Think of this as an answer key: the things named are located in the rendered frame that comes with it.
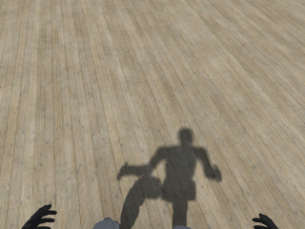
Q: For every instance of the left robot thigh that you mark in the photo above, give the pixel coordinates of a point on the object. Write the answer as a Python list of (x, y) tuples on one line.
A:
[(106, 224)]

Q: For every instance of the right robot hand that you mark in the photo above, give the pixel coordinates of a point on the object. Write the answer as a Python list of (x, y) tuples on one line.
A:
[(264, 220)]

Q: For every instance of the left robot hand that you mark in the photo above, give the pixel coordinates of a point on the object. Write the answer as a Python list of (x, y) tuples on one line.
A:
[(37, 219)]

